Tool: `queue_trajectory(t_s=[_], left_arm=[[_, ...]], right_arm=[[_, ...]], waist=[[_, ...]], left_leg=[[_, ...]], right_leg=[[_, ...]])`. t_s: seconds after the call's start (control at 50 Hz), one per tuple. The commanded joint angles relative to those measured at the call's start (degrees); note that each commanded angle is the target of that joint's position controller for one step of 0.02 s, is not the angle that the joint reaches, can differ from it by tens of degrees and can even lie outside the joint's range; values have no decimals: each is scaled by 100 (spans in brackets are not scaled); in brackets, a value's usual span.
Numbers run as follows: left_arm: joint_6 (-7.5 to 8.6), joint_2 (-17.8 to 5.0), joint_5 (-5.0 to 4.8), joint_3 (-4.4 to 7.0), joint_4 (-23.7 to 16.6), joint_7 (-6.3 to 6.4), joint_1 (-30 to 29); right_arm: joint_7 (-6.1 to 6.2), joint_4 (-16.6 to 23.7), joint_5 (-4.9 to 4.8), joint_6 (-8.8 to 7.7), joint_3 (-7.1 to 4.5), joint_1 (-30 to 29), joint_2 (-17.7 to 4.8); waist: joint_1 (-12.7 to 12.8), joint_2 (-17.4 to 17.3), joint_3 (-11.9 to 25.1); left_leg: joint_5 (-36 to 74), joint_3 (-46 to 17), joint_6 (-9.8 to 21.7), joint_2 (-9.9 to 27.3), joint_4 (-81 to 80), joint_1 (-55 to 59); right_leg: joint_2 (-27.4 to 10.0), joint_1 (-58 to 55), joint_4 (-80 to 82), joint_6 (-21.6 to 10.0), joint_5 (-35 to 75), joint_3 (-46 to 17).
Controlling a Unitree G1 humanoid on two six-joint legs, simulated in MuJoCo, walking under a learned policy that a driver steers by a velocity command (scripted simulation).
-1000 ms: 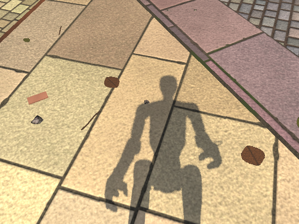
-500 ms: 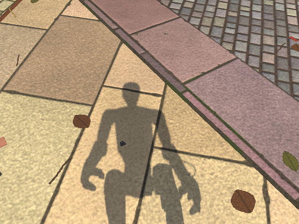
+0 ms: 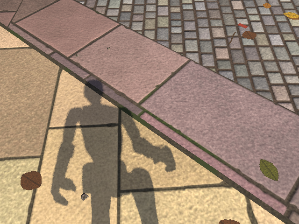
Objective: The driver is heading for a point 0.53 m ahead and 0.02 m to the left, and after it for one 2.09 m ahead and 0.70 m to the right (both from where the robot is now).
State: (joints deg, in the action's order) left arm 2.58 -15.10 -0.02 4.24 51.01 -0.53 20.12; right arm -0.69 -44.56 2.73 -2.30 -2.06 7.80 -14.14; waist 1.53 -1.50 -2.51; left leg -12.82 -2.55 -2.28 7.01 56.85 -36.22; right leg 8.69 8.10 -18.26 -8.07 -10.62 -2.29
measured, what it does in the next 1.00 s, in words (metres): walks ahead: left foot, then right foot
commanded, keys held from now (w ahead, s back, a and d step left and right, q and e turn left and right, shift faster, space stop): w+e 0.08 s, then w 0.92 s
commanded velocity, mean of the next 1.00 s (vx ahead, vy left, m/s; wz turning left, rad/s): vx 0.50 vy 0.00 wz -0.18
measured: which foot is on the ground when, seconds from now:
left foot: up 0.00-0.24, down 0.26-0.80, up 0.82-1.00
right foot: down 0.00-0.28, up 0.30-0.78, down 0.80-1.00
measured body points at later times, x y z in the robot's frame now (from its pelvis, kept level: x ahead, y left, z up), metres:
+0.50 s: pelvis +0.28 +0.05 +0.00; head +0.30 +0.07 +0.45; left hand +0.41 +0.30 -0.13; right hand +0.28 -0.22 -0.12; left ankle +0.29 +0.13 -0.74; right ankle +0.26 -0.08 -0.67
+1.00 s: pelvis +0.53 -0.04 +0.00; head +0.54 -0.06 +0.45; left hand +0.63 +0.21 -0.12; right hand +0.54 -0.30 -0.14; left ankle +0.53 +0.11 -0.67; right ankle +0.53 -0.10 -0.74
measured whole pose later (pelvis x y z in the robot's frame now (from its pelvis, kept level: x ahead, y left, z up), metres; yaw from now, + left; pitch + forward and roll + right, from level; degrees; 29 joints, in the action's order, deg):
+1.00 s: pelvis +0.53 -0.04 +0.00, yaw -8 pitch +0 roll +0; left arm 4.3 -13.6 0.8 2.2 51.5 -0.5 16.4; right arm -1.3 -51.6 1.8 -2.4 -2.6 16.7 -14.6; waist -0.3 -2.0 -1.9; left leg -16.8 -0.1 3.0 3.4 60.9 -26.6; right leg 3.6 10.4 -20.0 -5.5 -9.6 5.0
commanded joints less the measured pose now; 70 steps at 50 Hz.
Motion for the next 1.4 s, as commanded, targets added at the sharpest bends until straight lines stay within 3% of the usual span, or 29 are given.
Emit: queue_trajectory(t_s=[0.02, 0.16, 0.22, 0.24, 0.26, 0.28, 0.3, 0.32, 0.34, 0.36, 0.42, 0.54, 0.68, 0.74, 0.78, 0.8, 0.82, 0.84, 0.86, 0.88, 0.94, 1.0, 1.1, 1.24, 1.3, 1.34, 1.36, 1.38, 1.4], left_arm=[[80, -832, -13, 183, -311, 18, 274], [72, -837, 80, 150, -264, 104, 806], [128, -967, 102, 149, -305, 146, 508], [147, -1016, 108, 151, -297, 131, 425], [172, -951, 95, 121, -293, 96, 393], [204, -552, 77, 4, -472, 74, 507], [172, -274, -97, -25, -445, 57, 1413], [110, -706, 126, 11, -309, 100, 1057], [108, -701, 147, 17, -395, 45, 484], [114, -597, 142, -18, -467, 8, 201], [-18, -464, 236, -58, -455, -90, 184], [-67, -297, 245, -167, -792, -176, -979], [-2, -180, 168, -295, -1120, -172, -2147], [37, -288, 178, -256, -1140, -125, -2102], [103, -401, 222, -170, -825, -51, -1169], [167, -608, 299, -77, -518, 9, -260], [200, -1133, 440, 58, -411, 86, 622], [128, -1450, 322, 155, -356, 58, 679], [77, -1056, 108, 89, -368, 27, 253], [92, -718, 80, -4, -428, 6, -240], [203, -317, 83, -117, -322, 14, -550], [325, -456, 32, -73, -88, 13, -192], [305, -425, 27, -92, 205, 17, 337], [263, -474, 88, -120, 588, 90, 1016], [226, -622, 130, -81, 621, 150, 872], [220, -704, 124, -56, 594, 137, 610], [230, -636, 70, -78, 551, 114, 506], [250, -235, -85, -178, 303, 82, 645], [195, 7, -143, -186, 295, 114, 1177]], right_arm=[[-24, 422, -10, 27, -72, -283, -390], [-93, 809, -83, -89, 22, -1238, -410], [-57, 651, -96, -160, -54, -558, -623], [-4, 445, -101, -197, -119, 69, -744], [66, 246, -65, -261, -187, 838, -905], [159, 205, 53, -292, -267, 1751, -1315], [120, 64, 67, -215, -413, 1741, -1797], [59, 144, -102, -151, -323, 1314, -1223], [31, 213, -152, -154, -224, 868, -812], [13, 181, -114, -175, -171, 689, -626], [18, -72, -166, -298, -123, 899, -543], [-6, -433, -241, -350, -142, 1465, -595], [16, -760, -210, -311, -159, 2011, -723], [65, -851, -180, -268, -176, 1970, -800], [85, -886, -197, -225, -185, 1832, -860], [87, -864, -219, -214, -150, 1830, -776], [66, -593, -322, -229, -34, 1912, -395], [74, -610, -341, -204, -37, 2414, -238], [101, -639, -179, -151, -175, 1933, -738], [51, -535, -177, -186, -160, 1577, -624], [-45, -631, -79, -60, -114, 1574, -368], [-117, -571, -52, 39, -118, 1304, -299], [-143, -234, -88, 62, -93, 145, -273], [-112, 172, -111, -5, 0, -1068, -233], [-81, 229, -131, -95, -26, -971, -346], [9, -78, -131, -180, -117, 57, -520], [84, -370, -53, -252, -208, 1040, -731], [177, -426, 119, -291, -353, 1876, -1307], [122, -402, 69, -213, -430, 1796, -1572]], waist=[[39, 413, 24], [425, 561, 20], [30, 659, 133], [-257, 573, 411], [-631, 340, 866], [-888, -301, 1688], [-388, -1720, 1970], [-316, -568, 1213], [-283, -65, 527], [-223, 75, 267], [-48, -397, 248], [-193, -305, -68], [-483, -319, -171], [-351, -324, -166], [103, -224, 306], [440, -37, 856], [664, 765, 1649], [412, 1612, 1999], [301, 723, 1234], [121, 561, 528], [-280, 568, 132], [-333, 497, 64], [-114, 429, -192], [211, 465, -366], [25, 512, -297], [-447, 517, 212], [-856, 307, 795], [-1000, -448, 1665], [-693, -1333, 2171]], left_leg=[[715, 267, -122, -163, -689, -185], [1153, 320, 102, -474, -2113, -52], [682, 335, 418, -700, -2658, 1206], [521, 425, 535, -870, -2880, 1961], [619, 266, 705, -656, -3108, 3045], [-154, -1252, 1001, 706, -3162, 4311], [-384, -3962, 1780, 1819, -3960, 5162], [-1157, -3996, 1701, 1595, -4152, 4505], [-1015, -2986, 1578, 1312, -4226, 3752], [-336, -2302, 1442, 1013, -4355, 3312], [1107, -1244, 1267, 538, -4542, 2906], [1608, -554, 1387, 352, -5014, 3111], [2457, -168, 1254, 391, -4768, 3538], [3186, -190, 1183, 596, -4373, 3886], [4401, 32, 1028, 438, -3199, 3892], [3972, 237, 913, 192, -2115, 3331], [1858, 544, 718, -243, -258, 1847], [-1861, 446, 636, -1121, 1212, 421], [-1494, -67, 714, -741, 1510, 0], [-981, -68, 730, -524, 1307, -37], [-398, 52, 586, -187, 633, 653], [-88, 195, 435, -135, 395, 466], [854, 388, 255, -33, -617, -256], [1142, 599, 386, -329, -2047, -175], [607, 554, 546, -498, -2421, 256], [368, 678, 720, -826, -2867, 1763], [662, 460, 884, -580, -3079, 3231], [12, -1294, 1229, 977, -3225, 4926], [-5, -3323, 1705, 2049, -3860, 5576]], right_leg=[[-1389, -11, 647, -605, 1923, -1306], [-1588, -939, 220, -432, 2578, -1522], [-1711, -851, -206, -163, 3452, -1528], [-1560, -838, -883, -69, 4045, -1386], [-1260, -485, -1940, 44, 3768, -1109], [-921, 342, -3582, 154, 1888, -790], [48, 2030, -5057, 359, -1970, -303], [-402, 2570, -5433, 286, -1673, -579], [-597, 2571, -5282, 299, -1150, -568], [-764, 2478, -5023, 323, -877, -508], [-947, 2111, -4565, 456, -702, -281], [-1315, 2983, -3550, 719, 179, 199], [-1145, 2477, -1758, 640, 793, 577], [-1014, 2114, -1400, 412, 335, 595], [-692, 861, -883, 194, 206, 728], [-870, -439, -769, 9, 275, 510], [-2391, -2061, -618, -420, -341, -1303], [-3428, -2611, 81, -1003, -374, -3530], [-3081, -1962, 191, -855, -774, -3128], [-2830, -1157, 390, -709, -566, -2334], [-2132, -41, 895, -291, 424, -1070], [-2062, -26, 1090, -411, 1132, -706], [-1864, -390, 1252, -331, 1568, -287], [-2002, -1222, 884, -338, 2579, -295], [-2129, -1501, 401, -306, 3385, -461], [-1921, -1250, -686, -124, 4439, -355], [-1633, -572, -1814, -8, 3844, -164], [-1094, 921, -3645, 174, 1621, 123], [-358, 2296, -5027, 250, -2071, 178]])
